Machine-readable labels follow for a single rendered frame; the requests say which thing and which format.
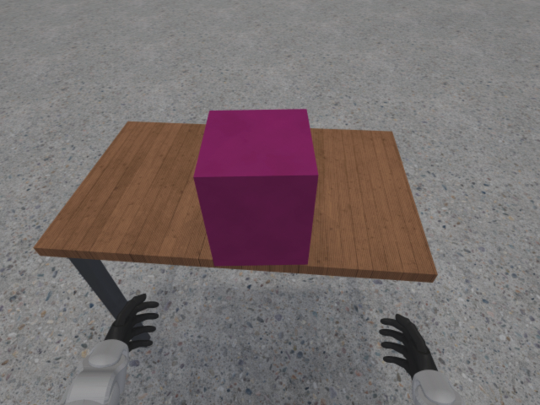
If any carton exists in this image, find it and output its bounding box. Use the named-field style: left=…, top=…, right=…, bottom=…
left=193, top=109, right=318, bottom=266

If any robot right hand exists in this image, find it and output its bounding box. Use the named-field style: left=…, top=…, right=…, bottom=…
left=379, top=314, right=438, bottom=380

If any robot left forearm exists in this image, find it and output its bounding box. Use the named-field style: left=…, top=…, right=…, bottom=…
left=58, top=339, right=129, bottom=405

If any table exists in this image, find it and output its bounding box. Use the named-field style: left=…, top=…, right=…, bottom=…
left=33, top=121, right=438, bottom=348

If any robot left hand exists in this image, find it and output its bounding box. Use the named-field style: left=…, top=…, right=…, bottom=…
left=104, top=294, right=159, bottom=352

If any robot right forearm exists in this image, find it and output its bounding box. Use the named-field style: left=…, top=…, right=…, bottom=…
left=412, top=370, right=465, bottom=405

